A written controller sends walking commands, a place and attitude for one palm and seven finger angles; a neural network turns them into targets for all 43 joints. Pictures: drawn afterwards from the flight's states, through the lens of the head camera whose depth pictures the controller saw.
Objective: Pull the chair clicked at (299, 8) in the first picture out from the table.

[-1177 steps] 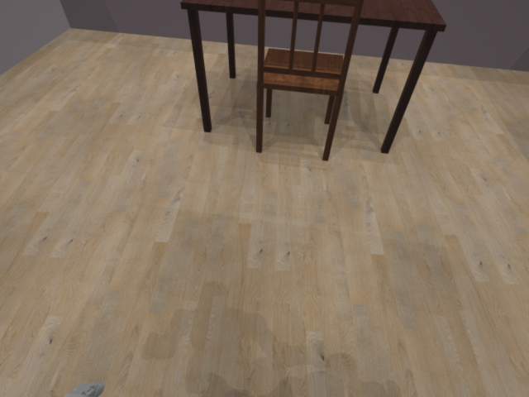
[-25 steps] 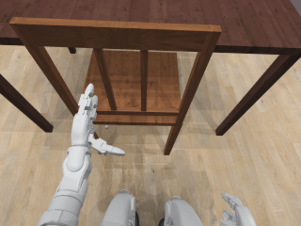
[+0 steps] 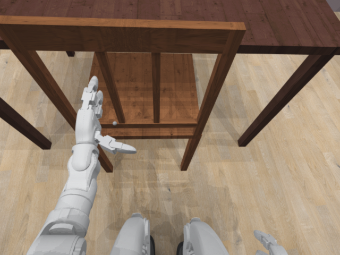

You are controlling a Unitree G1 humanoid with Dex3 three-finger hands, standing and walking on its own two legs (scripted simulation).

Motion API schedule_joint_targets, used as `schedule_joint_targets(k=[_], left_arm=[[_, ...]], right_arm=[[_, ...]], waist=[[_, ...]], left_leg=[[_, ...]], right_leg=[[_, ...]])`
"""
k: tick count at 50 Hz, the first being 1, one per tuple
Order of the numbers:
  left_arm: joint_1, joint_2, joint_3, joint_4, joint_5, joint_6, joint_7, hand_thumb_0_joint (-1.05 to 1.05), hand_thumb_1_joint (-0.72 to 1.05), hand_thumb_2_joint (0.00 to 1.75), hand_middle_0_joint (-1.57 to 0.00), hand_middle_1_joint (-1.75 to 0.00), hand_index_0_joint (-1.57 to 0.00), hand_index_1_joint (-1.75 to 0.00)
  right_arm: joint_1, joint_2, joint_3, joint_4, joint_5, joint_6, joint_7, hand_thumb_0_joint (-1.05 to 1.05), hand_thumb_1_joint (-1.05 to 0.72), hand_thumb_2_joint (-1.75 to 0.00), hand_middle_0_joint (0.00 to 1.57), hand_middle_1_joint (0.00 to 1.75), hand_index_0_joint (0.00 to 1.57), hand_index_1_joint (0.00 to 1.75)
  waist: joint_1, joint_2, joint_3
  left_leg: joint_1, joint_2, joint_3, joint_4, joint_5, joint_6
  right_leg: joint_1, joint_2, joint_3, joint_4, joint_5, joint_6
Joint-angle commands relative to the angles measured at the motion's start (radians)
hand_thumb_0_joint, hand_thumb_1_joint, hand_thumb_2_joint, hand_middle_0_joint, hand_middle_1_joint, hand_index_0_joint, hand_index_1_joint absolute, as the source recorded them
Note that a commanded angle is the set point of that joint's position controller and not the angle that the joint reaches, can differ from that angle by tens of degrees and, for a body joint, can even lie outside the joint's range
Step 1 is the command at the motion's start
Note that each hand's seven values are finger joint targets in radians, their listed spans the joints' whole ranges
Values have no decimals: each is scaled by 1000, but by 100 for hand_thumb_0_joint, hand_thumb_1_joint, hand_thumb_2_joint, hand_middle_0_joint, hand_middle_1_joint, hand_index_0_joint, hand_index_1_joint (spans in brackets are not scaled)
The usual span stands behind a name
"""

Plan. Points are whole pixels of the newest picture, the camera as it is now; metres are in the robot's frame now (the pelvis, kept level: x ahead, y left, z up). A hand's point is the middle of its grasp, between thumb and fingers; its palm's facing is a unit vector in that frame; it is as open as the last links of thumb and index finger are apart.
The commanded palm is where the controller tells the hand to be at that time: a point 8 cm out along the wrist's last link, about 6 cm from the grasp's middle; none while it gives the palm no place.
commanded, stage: push the fingers through the gap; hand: left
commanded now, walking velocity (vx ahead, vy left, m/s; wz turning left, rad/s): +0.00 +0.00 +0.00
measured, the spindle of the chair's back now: (113, 93) +0.50 +0.14 +0.02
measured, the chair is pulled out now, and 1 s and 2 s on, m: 0.00 0.00 0.00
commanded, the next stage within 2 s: hook a spindle and tug to test in 1.02 s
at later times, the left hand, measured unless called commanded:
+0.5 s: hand (117, 104) +0.46 +0.13 +0.02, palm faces +0.05 -1.00 -0.02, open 16.9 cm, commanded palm +0.43 +0.17 +0.02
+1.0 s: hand (120, 102) +0.47 +0.12 +0.03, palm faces +0.05 -1.00 -0.02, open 16.9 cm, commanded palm +0.44 +0.17 +0.02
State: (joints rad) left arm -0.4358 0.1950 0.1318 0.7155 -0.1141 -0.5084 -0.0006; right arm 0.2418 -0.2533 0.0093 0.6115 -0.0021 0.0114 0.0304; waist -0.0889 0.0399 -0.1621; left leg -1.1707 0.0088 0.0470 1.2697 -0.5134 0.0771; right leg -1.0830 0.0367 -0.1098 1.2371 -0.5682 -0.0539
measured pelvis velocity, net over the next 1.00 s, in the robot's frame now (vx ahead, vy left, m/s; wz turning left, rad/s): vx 0.00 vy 0.00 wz -0.02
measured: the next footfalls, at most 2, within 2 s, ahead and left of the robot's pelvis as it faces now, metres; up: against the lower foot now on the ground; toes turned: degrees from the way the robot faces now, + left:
none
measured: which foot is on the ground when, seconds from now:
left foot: down 0.00-1.00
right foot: down 0.00-1.00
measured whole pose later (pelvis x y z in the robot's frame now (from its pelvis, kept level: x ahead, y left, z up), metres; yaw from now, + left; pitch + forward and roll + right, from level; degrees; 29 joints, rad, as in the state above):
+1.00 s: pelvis +0.00 +0.00 +0.00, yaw -1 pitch +26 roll -4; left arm -0.69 0.23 0.23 0.98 -0.05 -0.57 0.04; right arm 0.30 -0.25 0.01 0.63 -0.03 0.08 0.07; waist -0.14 0.05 -0.17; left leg -1.22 0.02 0.05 1.28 -0.51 0.08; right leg -1.13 0.05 -0.10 1.24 -0.56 -0.05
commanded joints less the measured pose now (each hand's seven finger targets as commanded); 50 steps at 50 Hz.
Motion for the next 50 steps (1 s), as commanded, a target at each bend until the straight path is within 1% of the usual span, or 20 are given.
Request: schedule_joint_targets(k=[1, 2, 4, 6, 8, 10, 14, 15, 18, 22, 24, 26, 29, 31, 37, 41, 44, 45, 48, 50], left_arm=[[-366, 111, 21, -173, 12, -79, 6, 0, -50, 30, -6, -8, -6, -8], [-386, 120, 35, -159, 7, -79, 9, 0, -50, 30, -6, -8, -6, -8], [-372, 152, 66, -144, 13, -84, 11, 0, -50, 30, -6, -8, -6, -8], [-388, 134, 53, -119, 16, -78, 9, 0, -50, 30, -6, -8, -6, -8], [-430, 148, 58, -97, 23, -79, 7, 0, -50, 30, -6, -8, -6, -8], [-470, 127, 47, -69, 27, -80, 10, 0, -50, 30, -6, -8, -6, -8], [-527, 156, 70, -64, 33, -95, 18, 0, -50, 30, -6, -8, -6, -8], [-538, 135, 57, -56, 34, -97, 18, 0, -50, 30, -6, -8, -6, -8], [-531, 167, 90, 3, 41, -94, 22, 0, -50, 30, -6, -8, -6, -8], [-561, 185, 110, 22, 47, -101, 21, 0, -50, 30, -6, -8, -6, -8], [-595, 201, 116, 20, 50, -109, 20, 0, -50, 30, -6, -8, -6, -8], [-619, 198, 115, 46, 50, -110, 18, 0, -50, 30, -6, -8, -6, -8], [-668, 202, 114, 55, 58, -119, 16, 0, -50, 30, -6, -8, -6, -8], [-662, 204, 124, 62, 52, -119, 16, 0, -50, 30, -6, -8, -6, -8], [-612, 201, 120, 88, 58, -110, 12, 0, -50, 30, -6, -8, -6, -8], [-623, 198, 123, 45, 54, -122, 24, 0, -50, 30, -6, -8, -6, -8], [-645, 187, 106, 44, 67, -135, 34, 0, -50, 30, -6, -8, -6, -8], [-650, 161, 83, 51, 69, -136, 36, 0, -50, 30, -6, -8, -6, -8], [-658, 181, 103, 38, 69, -141, 45, 0, -50, 30, -6, -8, -6, -8], [-637, 198, 117, 88, 75, -133, 47, 0, -50, 30, -6, -8, -6, -8]], right_arm=[[86, -152, -65, -80, -3, -23, -5, 0, -90, -90, 20, 30, 20, 30], [89, -154, -66, -73, -5, -22, -6, 0, -90, -90, 20, 30, 20, 30], [97, -156, -66, -77, -5, -19, -3, 0, -90, -90, 20, 30, 20, 30], [104, -153, -65, -74, -6, -14, 1, 0, -90, -90, 20, 30, 20, 30], [110, -156, -64, -73, -6, -10, 1, 0, -90, -90, 20, 30, 20, 30], [115, -155, -65, -66, -8, -7, 2, 0, -90, -90, 20, 30, 20, 30], [135, -161, -69, -58, -13, -4, 5, 0, -90, -90, 20, 30, 20, 30], [137, -157, -69, -56, -14, -3, 7, 0, -90, -90, 20, 30, 20, 30], [153, -162, -68, -50, -17, 6, 9, 0, -90, -90, 20, 30, 20, 30], [158, -158, -66, -53, -20, 16, 14, 0, -90, -90, 20, 30, 20, 30], [161, -160, -65, -51, -21, 19, 15, 0, -90, -90, 20, 30, 20, 30], [171, -161, -66, -45, -23, 23, 16, 0, -90, -90, 20, 30, 20, 30], [182, -163, -68, -38, -25, 27, 18, 0, -90, -90, 20, 30, 20, 30], [186, -163, -68, -36, -27, 29, 20, 0, -90, -90, 20, 30, 20, 30], [186, -162, -67, -46, -24, 49, 27, 0, -90, -90, 20, 30, 20, 30], [182, -161, -69, -50, -25, 53, 28, 0, -90, -90, 20, 30, 20, 30], [183, -162, -70, -41, -26, 53, 28, 0, -90, -90, 20, 30, 20, 30], [180, -160, -70, -41, -27, 54, 29, 0, -90, -90, 20, 30, 20, 30], [183, -162, -72, -42, -29, 52, 27, 0, -90, -90, 20, 30, 20, 30], [180, -163, -69, -36, -29, 57, 27, 0, -90, -90, 20, 30, 20, 30]], waist=[[-23, 47, -444], [-33, 15, -444], [-16, 32, -469], [-29, 11, -457], [-36, 22, -442], [-46, 26, -435], [-46, 49, -488], [-49, 66, -482], [-53, 20, -472], [-49, 36, -481], [-54, 63, -486], [-63, 41, -468], [-70, 62, -484], [-67, 70, -508], [-60, 47, -467], [-59, 51, -491], [-67, 79, -470], [-77, 64, -469], [-72, 67, -498], [-71, 53, -467]], left_leg=[[424, 8, -136, -140, 305, -57], [414, 8, -135, -135, 301, -54], [417, 6, -131, -137, 323, -56], [406, 7, -129, -135, 327, -54], [394, 7, -134, -134, 307, -54], [403, 9, -138, -134, 291, -54], [452, 15, -153, -133, 330, -60], [462, 13, -152, -132, 344, -61], [420, 12, -149, -126, 337, -55], [399, 7, -134, -122, 323, -52], [420, 11, -141, -123, 330, -55], [408, 12, -142, -121, 324, -53], [432, 15, -151, -118, 333, -54], [435, 13, -144, -115, 347, -54], [401, 11, -136, -125, 328, -51], [420, 11, -139, -126, 329, -52], [453, 18, -155, -132, 329, -59], [450, 18, -154, -129, 316, -55], [453, 14, -148, -125, 333, -54], [422, 13, -144, -124, 314, -54]], right_leg=[[98, -6, 84, -155, 283, 20], [103, -6, 86, -160, 284, 23], [122, -4, 88, -153, 303, 20], [124, -2, 86, -155, 315, 22], [105, -2, 86, -152, 294, 20], [75, -2, 83, -156, 270, 22], [57, 0, 77, -143, 281, 19], [51, 1, 77, -146, 289, 18], [69, 4, 78, -143, 295, 20], [89, 3, 89, -149, 297, 21], [67, 4, 86, -145, 293, 20], [67, 6, 86, -149, 289, 21], [43, 7, 82, -143, 284, 19], [58, 7, 86, -147, 299, 20], [74, 10, 86, -155, 296, 19], [79, 10, 87, -156, 293, 21], [28, 9, 77, -151, 273, 18], [23, 10, 80, -156, 265, 21], [48, 10, 84, -153, 286, 20], [47, 10, 85, -156, 277, 21]])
